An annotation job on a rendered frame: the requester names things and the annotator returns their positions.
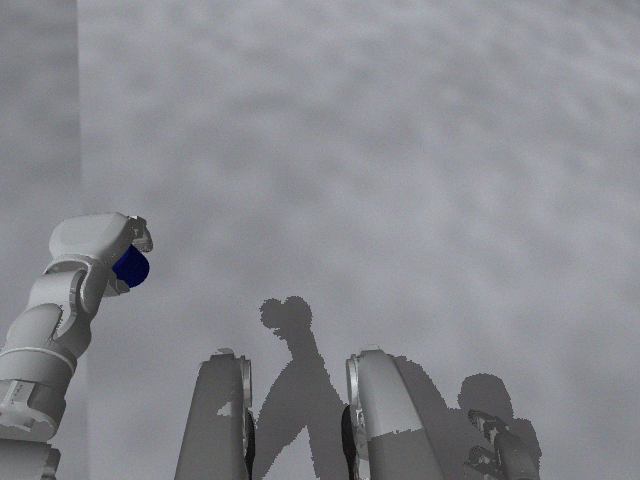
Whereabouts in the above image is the left robot arm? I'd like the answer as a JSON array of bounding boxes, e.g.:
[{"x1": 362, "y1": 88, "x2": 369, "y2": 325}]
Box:
[{"x1": 0, "y1": 254, "x2": 109, "y2": 480}]

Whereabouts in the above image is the right robot hand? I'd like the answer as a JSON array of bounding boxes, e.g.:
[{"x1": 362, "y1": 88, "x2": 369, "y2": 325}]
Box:
[{"x1": 463, "y1": 409, "x2": 540, "y2": 480}]

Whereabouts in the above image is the tin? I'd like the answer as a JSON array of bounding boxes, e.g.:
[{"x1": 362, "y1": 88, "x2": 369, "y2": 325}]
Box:
[{"x1": 111, "y1": 244, "x2": 149, "y2": 288}]

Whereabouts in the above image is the right robot foot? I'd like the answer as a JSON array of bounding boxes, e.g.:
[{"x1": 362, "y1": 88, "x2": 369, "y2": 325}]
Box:
[{"x1": 341, "y1": 405, "x2": 357, "y2": 480}]

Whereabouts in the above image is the left robot hand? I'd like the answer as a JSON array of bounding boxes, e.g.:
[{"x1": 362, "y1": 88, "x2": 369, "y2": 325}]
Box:
[{"x1": 49, "y1": 212, "x2": 153, "y2": 298}]

